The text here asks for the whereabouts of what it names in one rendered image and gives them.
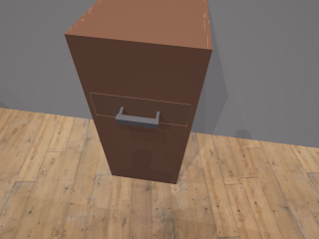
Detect cabinet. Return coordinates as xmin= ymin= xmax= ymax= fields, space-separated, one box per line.
xmin=64 ymin=0 xmax=212 ymax=184

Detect handle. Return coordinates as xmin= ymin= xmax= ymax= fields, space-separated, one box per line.
xmin=115 ymin=107 xmax=160 ymax=128

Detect drawer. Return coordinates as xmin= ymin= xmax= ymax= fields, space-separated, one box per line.
xmin=90 ymin=92 xmax=191 ymax=125

